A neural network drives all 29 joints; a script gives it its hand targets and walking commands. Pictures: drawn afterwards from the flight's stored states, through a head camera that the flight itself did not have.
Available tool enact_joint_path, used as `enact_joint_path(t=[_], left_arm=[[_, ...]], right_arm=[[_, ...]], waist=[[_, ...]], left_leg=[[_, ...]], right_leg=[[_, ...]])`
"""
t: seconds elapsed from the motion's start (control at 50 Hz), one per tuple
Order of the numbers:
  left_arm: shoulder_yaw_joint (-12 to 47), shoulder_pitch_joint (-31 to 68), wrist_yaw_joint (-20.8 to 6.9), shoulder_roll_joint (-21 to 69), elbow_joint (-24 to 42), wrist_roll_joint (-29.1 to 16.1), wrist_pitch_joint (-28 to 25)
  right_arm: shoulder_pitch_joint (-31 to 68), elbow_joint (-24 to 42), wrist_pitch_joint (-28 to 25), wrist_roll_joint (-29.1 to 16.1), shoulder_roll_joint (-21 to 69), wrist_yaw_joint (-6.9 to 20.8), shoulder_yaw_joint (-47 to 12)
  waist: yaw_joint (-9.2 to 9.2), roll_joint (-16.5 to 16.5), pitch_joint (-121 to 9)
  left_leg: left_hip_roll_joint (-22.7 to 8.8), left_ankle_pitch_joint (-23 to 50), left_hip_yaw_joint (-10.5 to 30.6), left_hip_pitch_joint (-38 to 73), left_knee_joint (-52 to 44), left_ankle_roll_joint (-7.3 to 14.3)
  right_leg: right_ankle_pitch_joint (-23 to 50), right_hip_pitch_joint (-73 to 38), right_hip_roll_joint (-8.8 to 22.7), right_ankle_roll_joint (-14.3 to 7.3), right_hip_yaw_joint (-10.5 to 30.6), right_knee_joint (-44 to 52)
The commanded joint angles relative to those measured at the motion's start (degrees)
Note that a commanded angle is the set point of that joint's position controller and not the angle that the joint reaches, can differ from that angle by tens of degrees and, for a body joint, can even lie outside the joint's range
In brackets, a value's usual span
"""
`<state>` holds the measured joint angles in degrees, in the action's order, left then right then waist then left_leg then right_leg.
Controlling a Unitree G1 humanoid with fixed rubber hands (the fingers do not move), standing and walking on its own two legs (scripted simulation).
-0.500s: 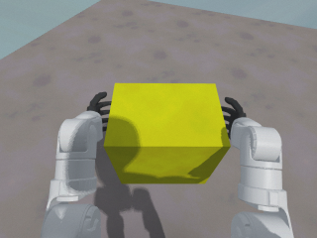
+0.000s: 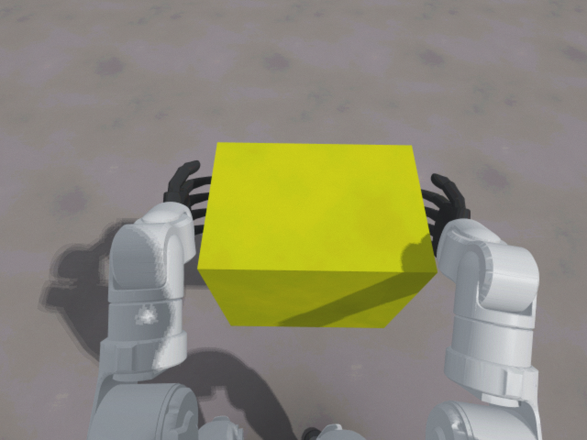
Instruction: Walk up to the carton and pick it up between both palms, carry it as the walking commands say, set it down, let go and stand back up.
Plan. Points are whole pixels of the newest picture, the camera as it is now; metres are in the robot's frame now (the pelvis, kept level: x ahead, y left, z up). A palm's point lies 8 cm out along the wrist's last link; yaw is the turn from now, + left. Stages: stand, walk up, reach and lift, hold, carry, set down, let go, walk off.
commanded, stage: carry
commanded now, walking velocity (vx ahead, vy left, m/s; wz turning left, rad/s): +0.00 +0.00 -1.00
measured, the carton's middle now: (310, 246) +0.38 -0.01 +0.01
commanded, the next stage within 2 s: none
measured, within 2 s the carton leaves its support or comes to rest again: neither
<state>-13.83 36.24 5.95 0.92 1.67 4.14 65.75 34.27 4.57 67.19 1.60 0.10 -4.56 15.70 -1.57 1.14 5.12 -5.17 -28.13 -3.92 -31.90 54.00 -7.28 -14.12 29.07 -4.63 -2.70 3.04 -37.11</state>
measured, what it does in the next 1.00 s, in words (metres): steps on the spot, turning right: left foot, then right foot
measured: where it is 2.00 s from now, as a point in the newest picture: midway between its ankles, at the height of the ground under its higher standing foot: outside the picture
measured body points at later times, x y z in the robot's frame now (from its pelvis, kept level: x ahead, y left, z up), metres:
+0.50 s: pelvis -0.01 -0.03 +0.00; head +0.03 -0.06 +0.44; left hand +0.39 -0.07 +0.09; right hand +0.22 -0.35 +0.08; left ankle +0.02 +0.12 -0.67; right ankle -0.04 -0.12 -0.72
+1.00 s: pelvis -0.07 -0.03 +0.00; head -0.05 -0.05 +0.45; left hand +0.29 -0.25 +0.13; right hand +0.01 -0.42 +0.11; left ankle +0.06 +0.06 -0.72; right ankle -0.17 -0.10 -0.73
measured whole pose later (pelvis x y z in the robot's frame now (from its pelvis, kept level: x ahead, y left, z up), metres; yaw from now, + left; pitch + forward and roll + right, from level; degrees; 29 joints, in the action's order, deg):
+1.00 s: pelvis -0.07 -0.03 +0.00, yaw -60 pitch +3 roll -3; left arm -10.8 39.9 5.0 -5.1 -5.2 1.7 68.0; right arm 33.3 1.6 66.8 6.3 3.1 -3.9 14.8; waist 4.2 -2.0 -0.3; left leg -20.0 -20.7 -17.3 -21.6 43.1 -6.1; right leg -15.9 21.2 0.5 1.3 -7.2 -35.0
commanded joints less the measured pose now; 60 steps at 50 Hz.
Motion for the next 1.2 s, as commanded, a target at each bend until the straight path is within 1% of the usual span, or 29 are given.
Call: enact_joint_path(t=[0.0,0.06,0.08,0.1,0.12,0.16,0.22,0.28,0.32,0.34,0.38,0.4,0.42,0.48,0.6,0.66,0.68,0.7,0.72,0.76,0.82,0.92,0.96,0.98,1.0,1.02,1.06,1.1,1.18], left_arm=[[40.14,34.77,-12.51,56.04,7.28,-23.08,0.37],[41.07,35.41,-12.58,56.08,6.13,-22.56,0.55],[41.06,35.07,-12.63,56.41,5.61,-22.47,0.75],[41.45,29.69,-13.04,58.12,6.55,-21.54,1.64],[43.19,34.33,-13.28,58.74,7.31,-22.72,1.02],[45.69,37.46,-14.17,59.30,8.21,-25.60,0.45],[46.34,38.09,-14.57,58.54,8.07,-28.39,0.79],[45.40,34.71,-15.14,57.86,4.02,-28.61,1.76],[44.49,32.79,-15.74,58.17,0.46,-28.03,2.07],[43.74,32.32,-16.05,58.16,-1.26,-27.41,2.17],[40.01,30.76,-16.23,57.65,-5.22,-25.27,1.81],[39.68,23.84,-16.24,59.28,-4.25,-24.23,2.25],[41.20,29.91,-16.03,60.11,-1.49,-25.25,1.04],[40.85,36.88,-14.62,59.09,5.21,-25.56,-0.61],[40.55,33.33,-13.09,56.35,6.66,-22.38,-0.15],[41.50,34.14,-13.18,56.37,5.65,-21.94,0.05],[41.65,34.17,-13.25,56.73,4.84,-21.94,0.17],[42.16,33.50,-13.59,57.89,6.17,-22.05,0.79],[43.53,36.78,-13.71,57.75,6.96,-22.71,0.72],[45.16,36.78,-14.59,59.11,5.65,-24.79,0.41],[46.18,39.31,-14.94,58.83,5.66,-27.82,0.63],[43.80,35.16,-15.57,57.66,-0.58,-27.95,2.16],[42.80,33.56,-16.11,58.35,-3.39,-26.95,2.41],[41.52,32.16,-16.32,58.25,-5.10,-25.94,2.50],[39.38,32.44,-16.35,57.80,-7.00,-24.31,1.84],[39.76,29.18,-16.37,58.83,-4.65,-24.53,2.09],[40.84,34.39,-15.90,59.81,-0.94,-25.21,0.53],[40.00,37.68,-14.74,59.03,3.66,-24.85,-0.37],[39.78,35.78,-12.98,56.47,6.80,-22.55,-0.44]], right_arm=[[39.85,4.65,-1.21,-24.42,58.58,13.15,-43.67],[38.68,2.55,-1.16,-23.10,58.21,13.79,-43.14],[37.45,1.24,-1.25,-22.40,57.50,14.01,-42.45],[29.76,-0.51,-1.04,-20.75,58.24,14.15,-41.05],[33.53,1.10,-1.58,-20.94,57.83,14.02,-41.39],[37.26,6.05,-2.30,-20.57,56.43,13.23,-42.55],[36.17,6.97,-1.73,-18.70,54.18,12.22,-42.38],[32.36,3.96,-1.10,-17.13,52.62,12.04,-40.95],[31.71,1.92,-0.81,-16.82,52.27,12.11,-40.35],[32.58,0.95,-0.59,-17.02,51.74,12.22,-40.39],[35.29,0.41,-0.02,-18.07,55.88,12.94,-41.28],[26.65,-1.50,0.43,-17.47,58.27,13.04,-40.14],[33.29,0.97,-0.51,-19.36,58.87,13.19,-41.87],[42.66,6.53,-1.76,-24.82,59.74,13.41,-45.06],[38.69,3.32,-1.32,-24.89,59.16,13.94,-43.85],[37.87,1.20,-1.12,-23.87,58.86,14.46,-43.03],[36.56,0.01,-1.14,-23.15,58.66,14.62,-42.43],[33.36,-1.56,-1.44,-21.79,57.70,14.63,-41.29],[33.48,-1.70,-1.54,-21.57,58.14,14.48,-41.10],[36.33,2.67,-2.10,-21.17,57.09,13.89,-41.37],[37.28,4.52,-1.82,-19.47,54.53,12.87,-40.96],[33.72,0.48,-0.85,-17.14,53.00,12.24,-38.54],[33.75,-1.17,-0.58,-16.98,52.68,12.42,-38.18],[34.99,-1.77,-0.29,-17.25,52.53,12.60,-38.44],[38.04,-0.99,-0.10,-18.24,56.25,13.21,-40.11],[33.07,-2.14,0.35,-18.17,58.56,13.05,-39.22],[40.67,2.11,-0.85,-21.71,59.54,13.31,-42.00],[45.65,5.45,-1.40,-25.05,60.17,13.66,-43.51],[43.14,3.84,-1.46,-26.24,59.73,14.06,-43.12]], waist=[[2.90,7.31,-38.25],[1.24,3.95,-37.34],[0.73,-5.37,-38.24],[1.34,-22.41,-37.77],[1.90,-17.59,-36.64],[1.73,-8.37,-31.82],[1.59,-12.86,-29.73],[0.89,-16.01,-29.10],[1.66,-13.17,-29.40],[2.47,-8.80,-29.98],[2.85,18.65,-31.93],[2.63,10.83,-32.96],[2.63,7.81,-33.88],[2.76,9.08,-34.23],[3.23,7.23,-36.12],[2.24,5.38,-35.34],[0.83,0.44,-35.38],[1.21,-19.98,-34.39],[1.79,-19.56,-33.53],[1.89,-7.22,-30.01],[1.78,-13.12,-27.34],[0.80,-18.03,-28.60],[2.06,-11.21,-29.21],[3.03,-3.39,-29.69],[2.97,17.83,-30.66],[2.83,13.65,-31.89],[2.63,9.36,-33.06],[2.79,10.64,-34.01],[3.35,7.22,-36.40]], left_leg=[[2.11,2.46,0.44,5.14,-8.24,1.04],[-0.89,15.82,1.22,21.41,-25.29,4.17],[-10.11,35.15,8.72,33.84,-29.78,7.64],[-26.81,59.49,20.15,39.56,-27.65,16.65],[-28.70,69.39,17.06,40.95,-24.92,19.97],[-22.97,61.21,6.72,37.50,-24.57,15.39],[-17.75,55.33,-4.84,33.85,-22.01,9.81],[-18.04,55.60,-10.07,32.89,-17.99,7.33],[-17.50,55.79,-13.10,28.38,-9.20,3.74],[-16.91,47.56,-11.86,20.38,-3.65,0.82],[-4.07,-13.75,-6.71,-6.49,10.91,-4.63],[-4.81,-14.73,-1.58,-8.20,14.39,-3.83],[-4.78,-11.52,-0.68,-8.94,12.51,-3.05],[-3.14,-1.47,-0.69,-5.16,7.89,-1.76],[1.36,2.63,0.35,4.91,-7.04,0.19],[0.77,9.06,0.47,16.91,-22.33,2.35],[-5.05,19.71,4.10,28.06,-31.15,4.89],[-21.79,39.31,19.89,35.90,-32.78,12.56],[-28.67,54.33,18.76,37.39,-29.80,18.28],[-23.96,55.14,7.86,34.53,-27.70,15.68],[-18.29,50.27,-4.09,31.87,-25.69,9.92],[-19.23,52.26,-11.38,32.02,-17.95,5.88],[-18.52,47.38,-13.10,24.09,-8.56,0.87],[-16.61,26.49,-11.28,11.87,-0.41,-2.26],[-6.50,-10.46,-10.42,-5.28,6.44,-5.60],[-6.54,-14.82,-3.37,-7.85,11.25,-5.31],[-5.89,-8.06,-1.93,-7.48,8.54,-3.86],[-3.95,-1.75,-1.79,-4.85,5.63,-2.71],[-1.15,2.54,-0.33,1.65,-3.23,-1.04]], right_leg=[[44.96,-28.83,14.86,-5.66,15.76,3.12],[35.51,-16.46,11.32,-2.81,12.78,-2.57],[17.74,-3.65,5.91,-0.29,6.91,-10.67],[-21.86,10.62,-0.71,1.82,-4.40,-24.00],[-25.35,11.69,4.86,2.25,-3.71,-30.26],[-18.47,9.81,8.15,3.49,-3.42,-25.98],[-10.47,3.10,6.40,5.52,-7.79,-14.74],[-9.08,-2.94,2.88,5.27,-14.15,-4.53],[-1.52,-10.94,2.43,4.41,-13.70,6.88],[5.52,-18.52,5.20,2.91,-8.34,10.38],[66.91,-33.72,22.97,-8.23,22.17,4.39],[73.08,-37.18,21.46,-7.96,18.43,1.19],[69.30,-37.78,20.29,-7.10,14.85,0.47],[50.18,-32.07,15.97,-6.35,10.96,3.55],[35.82,-27.30,14.72,-6.63,16.85,6.21],[29.42,-19.39,11.59,-4.36,16.37,3.76],[18.89,-9.58,8.45,-1.95,12.48,-2.38],[-9.30,6.47,-0.45,1.15,0.85,-15.38],[-23.83,10.30,3.03,1.98,-3.28,-28.56],[-18.34,8.07,7.34,3.21,-3.82,-28.86],[-11.70,3.71,7.24,5.70,-6.77,-18.79],[-8.81,-5.46,3.19,5.34,-14.15,-0.95],[2.58,-15.75,4.14,4.38,-11.35,11.55],[23.45,-24.85,11.26,1.18,-0.13,10.99],[60.25,-32.54,23.79,-6.75,20.91,6.60],[73.59,-35.71,22.11,-8.40,18.95,1.95],[64.47,-35.93,18.31,-6.12,11.66,1.46],[52.16,-32.60,15.67,-6.36,9.88,3.39],[35.72,-29.27,15.48,-7.09,14.45,6.28]])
